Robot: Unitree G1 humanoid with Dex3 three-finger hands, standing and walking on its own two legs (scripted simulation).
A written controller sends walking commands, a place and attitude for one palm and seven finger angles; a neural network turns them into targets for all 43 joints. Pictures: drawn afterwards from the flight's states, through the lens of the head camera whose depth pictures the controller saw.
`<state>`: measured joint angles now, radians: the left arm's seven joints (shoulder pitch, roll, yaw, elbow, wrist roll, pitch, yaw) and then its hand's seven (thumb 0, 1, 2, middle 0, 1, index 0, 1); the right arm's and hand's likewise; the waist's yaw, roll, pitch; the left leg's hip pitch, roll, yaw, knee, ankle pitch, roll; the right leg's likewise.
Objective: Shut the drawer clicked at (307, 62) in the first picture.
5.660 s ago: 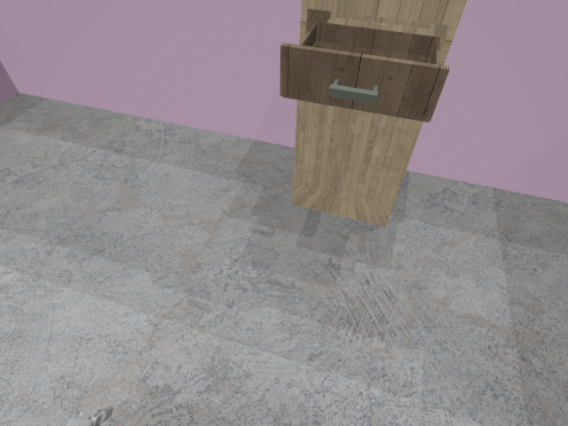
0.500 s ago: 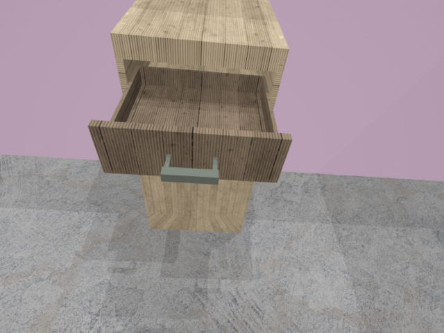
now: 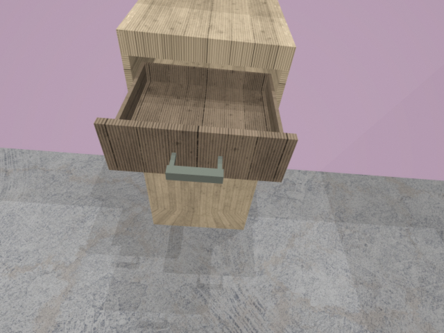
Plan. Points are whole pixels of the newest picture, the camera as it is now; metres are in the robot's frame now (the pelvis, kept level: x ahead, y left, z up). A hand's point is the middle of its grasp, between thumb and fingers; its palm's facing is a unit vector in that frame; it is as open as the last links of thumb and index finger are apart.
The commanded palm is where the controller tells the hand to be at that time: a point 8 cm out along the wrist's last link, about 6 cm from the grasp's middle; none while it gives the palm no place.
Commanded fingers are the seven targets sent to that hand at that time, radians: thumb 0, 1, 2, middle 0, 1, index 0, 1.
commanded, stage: shuffle to correct the standing spot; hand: left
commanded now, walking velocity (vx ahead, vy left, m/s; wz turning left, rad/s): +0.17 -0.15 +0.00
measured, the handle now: (195, 166) +0.43 +0.09 +0.05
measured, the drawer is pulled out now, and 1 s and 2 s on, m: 0.29 0.29 0.29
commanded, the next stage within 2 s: come to a stop and stand still in 1.04 s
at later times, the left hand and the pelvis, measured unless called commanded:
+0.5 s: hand out of the picture +0.08 +0.15 -0.17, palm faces -0.01 -0.99 -0.14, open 7.3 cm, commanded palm none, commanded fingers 0.00 0.90 0.90 -0.20 -0.30 -0.20 -0.30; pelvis +0.04 -0.03 +0.01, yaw +0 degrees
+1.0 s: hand out of the picture +0.07 +0.07 -0.20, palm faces +0.04 -1.00 -0.06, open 7.3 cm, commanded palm none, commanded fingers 0.00 0.90 0.90 -0.20 -0.30 -0.20 -0.30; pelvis +0.11 -0.08 -0.01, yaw +0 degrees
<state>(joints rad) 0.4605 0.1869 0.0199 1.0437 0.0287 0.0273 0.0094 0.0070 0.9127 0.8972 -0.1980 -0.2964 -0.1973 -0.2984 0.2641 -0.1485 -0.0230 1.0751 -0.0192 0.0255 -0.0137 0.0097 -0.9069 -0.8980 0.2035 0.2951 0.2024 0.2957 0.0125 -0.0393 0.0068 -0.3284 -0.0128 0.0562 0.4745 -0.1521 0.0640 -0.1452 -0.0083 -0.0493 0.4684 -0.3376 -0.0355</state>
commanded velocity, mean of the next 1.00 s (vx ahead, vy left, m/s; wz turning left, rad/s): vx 0.15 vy -0.14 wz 0.03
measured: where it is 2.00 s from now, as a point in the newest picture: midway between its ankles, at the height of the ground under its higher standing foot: outside the picture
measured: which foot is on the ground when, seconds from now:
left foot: down 0.00-0.64, up 0.66-0.88, down 0.90-1.00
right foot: down 0.00-0.20, up 0.22-0.60, down 0.62-0.92, up 0.94-1.00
